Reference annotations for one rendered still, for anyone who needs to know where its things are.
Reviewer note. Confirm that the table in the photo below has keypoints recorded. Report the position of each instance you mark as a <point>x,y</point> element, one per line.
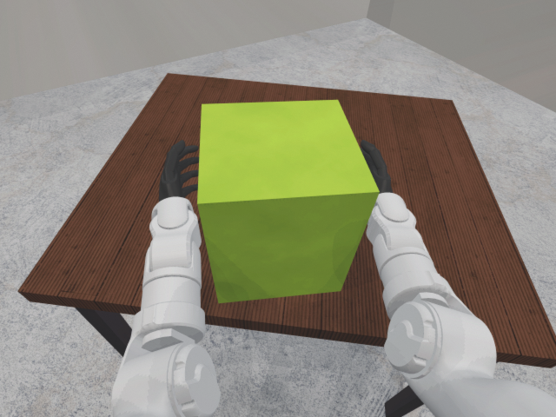
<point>95,263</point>

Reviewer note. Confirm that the robot right upper arm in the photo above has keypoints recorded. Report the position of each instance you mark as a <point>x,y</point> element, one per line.
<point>448,359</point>

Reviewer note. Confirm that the right robot forearm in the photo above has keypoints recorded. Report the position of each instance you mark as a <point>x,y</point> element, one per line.
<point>404,264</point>

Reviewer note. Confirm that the left robot forearm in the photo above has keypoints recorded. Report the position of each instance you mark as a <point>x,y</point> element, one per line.
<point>171,310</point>

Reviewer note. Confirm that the robot left upper arm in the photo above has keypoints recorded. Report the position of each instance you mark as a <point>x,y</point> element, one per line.
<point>176,381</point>

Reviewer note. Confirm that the robot right hand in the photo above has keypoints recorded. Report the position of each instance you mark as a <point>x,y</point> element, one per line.
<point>377,167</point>

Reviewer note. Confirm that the carton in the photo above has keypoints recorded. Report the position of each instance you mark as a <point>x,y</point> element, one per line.
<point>284,197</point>

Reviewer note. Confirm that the robot left hand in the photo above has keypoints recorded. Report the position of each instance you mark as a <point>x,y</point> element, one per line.
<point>171,179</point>

